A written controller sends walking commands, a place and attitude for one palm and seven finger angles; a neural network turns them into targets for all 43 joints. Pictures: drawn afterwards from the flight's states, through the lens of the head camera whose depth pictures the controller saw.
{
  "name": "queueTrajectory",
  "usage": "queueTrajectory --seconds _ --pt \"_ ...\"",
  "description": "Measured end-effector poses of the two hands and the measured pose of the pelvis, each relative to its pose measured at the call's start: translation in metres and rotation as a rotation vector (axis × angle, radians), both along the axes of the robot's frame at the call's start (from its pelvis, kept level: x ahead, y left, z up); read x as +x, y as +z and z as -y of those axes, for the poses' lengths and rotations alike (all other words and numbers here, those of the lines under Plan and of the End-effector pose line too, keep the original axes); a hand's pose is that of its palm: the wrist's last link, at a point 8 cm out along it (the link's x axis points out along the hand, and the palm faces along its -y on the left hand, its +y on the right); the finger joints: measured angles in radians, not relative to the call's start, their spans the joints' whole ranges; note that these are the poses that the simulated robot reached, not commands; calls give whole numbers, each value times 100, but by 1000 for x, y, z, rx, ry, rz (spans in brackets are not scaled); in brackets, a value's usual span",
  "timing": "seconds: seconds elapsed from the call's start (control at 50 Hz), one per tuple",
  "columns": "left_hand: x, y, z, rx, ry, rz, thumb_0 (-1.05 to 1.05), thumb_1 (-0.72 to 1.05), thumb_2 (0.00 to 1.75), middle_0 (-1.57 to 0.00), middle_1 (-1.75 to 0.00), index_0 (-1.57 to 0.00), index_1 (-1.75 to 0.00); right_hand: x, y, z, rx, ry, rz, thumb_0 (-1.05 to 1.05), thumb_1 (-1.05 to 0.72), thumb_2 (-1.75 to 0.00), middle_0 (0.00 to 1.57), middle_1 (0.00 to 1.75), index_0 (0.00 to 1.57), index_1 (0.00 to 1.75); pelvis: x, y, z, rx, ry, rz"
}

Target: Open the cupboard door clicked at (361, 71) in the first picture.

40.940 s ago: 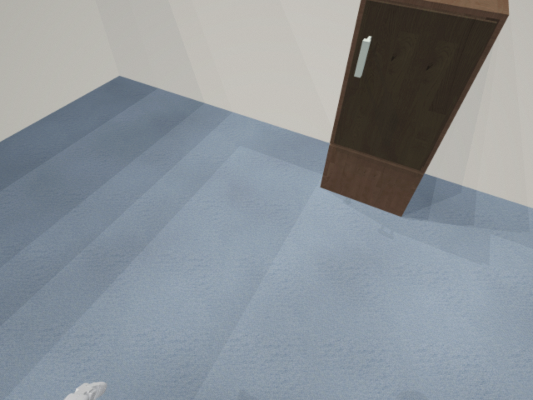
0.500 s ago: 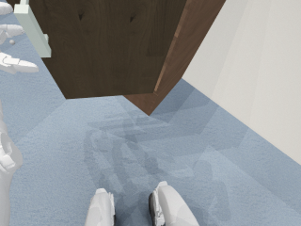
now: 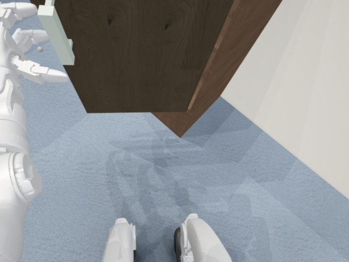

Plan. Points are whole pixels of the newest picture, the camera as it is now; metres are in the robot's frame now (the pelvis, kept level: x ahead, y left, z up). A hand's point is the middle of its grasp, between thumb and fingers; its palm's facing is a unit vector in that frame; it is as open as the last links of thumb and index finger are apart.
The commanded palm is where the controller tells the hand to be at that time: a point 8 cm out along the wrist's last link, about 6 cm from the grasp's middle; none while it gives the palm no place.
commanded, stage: slide the fingers in behind the handle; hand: left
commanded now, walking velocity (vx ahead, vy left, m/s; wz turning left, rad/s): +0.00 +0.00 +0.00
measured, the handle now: (60, 31) +0.59 +0.21 +0.07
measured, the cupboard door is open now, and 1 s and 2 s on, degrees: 46 44 65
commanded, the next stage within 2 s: close the thumb around the handle in 0.50 s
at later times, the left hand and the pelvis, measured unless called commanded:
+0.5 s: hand (63, 45) +0.55 +0.20 +0.07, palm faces +0.03 -1.00 -0.01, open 13.9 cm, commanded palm +0.53 +0.24 +0.07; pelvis +0.00 +0.00 +0.00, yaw -2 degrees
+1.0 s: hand (61, 47) +0.54 +0.20 +0.08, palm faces +0.04 -1.00 -0.01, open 9.5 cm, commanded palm +0.52 +0.23 +0.07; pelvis +0.00 +0.00 +0.00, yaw -1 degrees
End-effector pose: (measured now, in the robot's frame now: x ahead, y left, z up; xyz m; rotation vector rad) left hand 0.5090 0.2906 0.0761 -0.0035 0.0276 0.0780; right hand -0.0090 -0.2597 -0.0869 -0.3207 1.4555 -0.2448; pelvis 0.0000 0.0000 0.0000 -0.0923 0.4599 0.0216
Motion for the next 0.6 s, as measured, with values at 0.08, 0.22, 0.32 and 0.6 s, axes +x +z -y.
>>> queueTrajectory --seconds 0.08,0.22,0.32,0.6 --pt "-1 0 6 1 -7 -6 -2 -50 30 -30 -120 -16 -119 2 -1 -2 10 8 -1 1 -90 -90 20 30 21 30 1 1 0 0 6 5" --pt "10 -5 35 -11 -68 -9 -2 -50 30 -30 -120 -22 -120 3 -2 -2 5 -2 22 1 -90 -90 20 30 21 30 0 -1 -1 1 2 1" --pt "18 -6 38 -9 -32 -2 -2 -50 30 -30 -120 -27 -122 -2 -3 -4 11 -30 44 1 -90 -90 20 30 21 30 0 -3 -1 7 -19 -3" --pt "17 -1 38 17 -49 -15 -2 -50 30 -30 -120 -30 -120 -22 -4 -10 40 -79 -3 1 -90 -90 20 30 21 30 1 0 1 19 -37 2"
